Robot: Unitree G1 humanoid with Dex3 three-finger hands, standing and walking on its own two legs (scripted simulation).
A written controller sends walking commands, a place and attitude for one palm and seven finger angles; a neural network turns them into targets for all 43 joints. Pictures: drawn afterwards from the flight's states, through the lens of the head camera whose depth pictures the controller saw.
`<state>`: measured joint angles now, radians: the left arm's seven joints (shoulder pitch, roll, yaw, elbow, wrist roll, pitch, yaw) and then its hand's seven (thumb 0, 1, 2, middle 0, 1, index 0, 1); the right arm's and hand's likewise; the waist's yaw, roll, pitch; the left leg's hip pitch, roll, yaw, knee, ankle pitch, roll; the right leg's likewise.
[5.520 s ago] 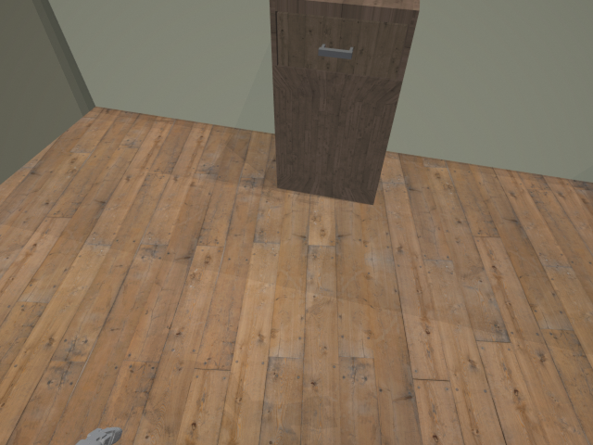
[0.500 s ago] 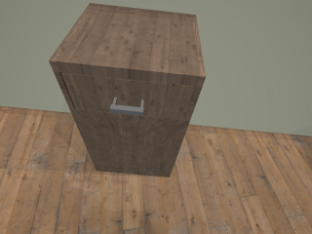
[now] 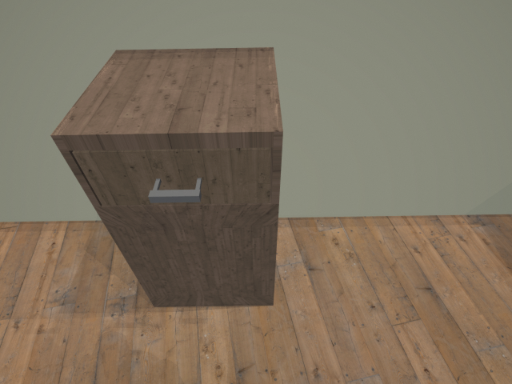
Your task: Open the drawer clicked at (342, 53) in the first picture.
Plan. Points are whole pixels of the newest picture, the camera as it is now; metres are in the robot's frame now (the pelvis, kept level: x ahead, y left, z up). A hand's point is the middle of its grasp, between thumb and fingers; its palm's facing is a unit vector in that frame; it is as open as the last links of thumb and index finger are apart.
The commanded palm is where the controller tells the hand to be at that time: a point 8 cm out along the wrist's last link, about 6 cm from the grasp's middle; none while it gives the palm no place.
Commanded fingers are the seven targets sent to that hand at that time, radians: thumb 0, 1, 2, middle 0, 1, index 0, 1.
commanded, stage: come to a stop and stand still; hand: left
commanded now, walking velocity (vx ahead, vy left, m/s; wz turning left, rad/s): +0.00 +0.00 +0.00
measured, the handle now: (176, 189) +0.54 +0.21 -0.04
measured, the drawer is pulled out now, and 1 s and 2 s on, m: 0.00 0.00 0.00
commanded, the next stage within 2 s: look again from close up in 0.90 s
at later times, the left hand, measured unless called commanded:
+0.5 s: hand out of the picture +0.00 +0.13 -0.18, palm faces +0.08 -0.99 -0.14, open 7.4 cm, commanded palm none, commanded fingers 0.00 0.90 0.90 -0.20 -0.30 -0.20 -0.30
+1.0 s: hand out of the picture +0.04 +0.16 -0.17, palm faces +0.06 -0.98 -0.20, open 7.4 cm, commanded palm none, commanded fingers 0.00 0.90 0.90 -0.20 -0.30 -0.20 -0.30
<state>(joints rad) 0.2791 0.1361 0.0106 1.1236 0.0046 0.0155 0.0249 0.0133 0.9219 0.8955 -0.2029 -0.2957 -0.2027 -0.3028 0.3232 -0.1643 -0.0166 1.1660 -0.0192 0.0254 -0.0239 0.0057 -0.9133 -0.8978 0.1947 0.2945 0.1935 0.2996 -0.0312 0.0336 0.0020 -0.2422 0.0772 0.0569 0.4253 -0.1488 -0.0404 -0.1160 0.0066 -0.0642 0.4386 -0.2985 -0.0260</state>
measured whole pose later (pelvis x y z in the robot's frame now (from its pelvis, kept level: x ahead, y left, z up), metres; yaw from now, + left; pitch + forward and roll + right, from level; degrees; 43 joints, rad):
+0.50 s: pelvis +0.03 -0.01 +0.00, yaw +0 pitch -1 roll +1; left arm 0.34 0.08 0.01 1.14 0.00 0.00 0.03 0.01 0.90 0.90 -0.20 -0.30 -0.20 -0.30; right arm 0.28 -0.12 0.00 1.17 -0.02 0.01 -0.05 0.02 -0.93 -0.90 0.20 0.29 0.20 0.30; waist 0.00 0.01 0.02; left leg -0.21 0.09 0.05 0.43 -0.20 -0.07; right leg -0.07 0.02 -0.07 0.41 -0.34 -0.04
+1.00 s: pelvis +0.06 -0.01 +0.00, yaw +0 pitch -1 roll +1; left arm 0.30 0.14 0.01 1.12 0.00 0.00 0.04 0.01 0.90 0.90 -0.20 -0.30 -0.20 -0.30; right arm 0.25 -0.16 0.01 1.15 -0.01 0.00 -0.05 0.01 -0.92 -0.90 0.20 0.29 0.19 0.30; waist 0.01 0.00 0.03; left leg -0.17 0.07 0.06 0.42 -0.23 -0.06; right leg -0.02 0.00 -0.06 0.39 -0.35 -0.03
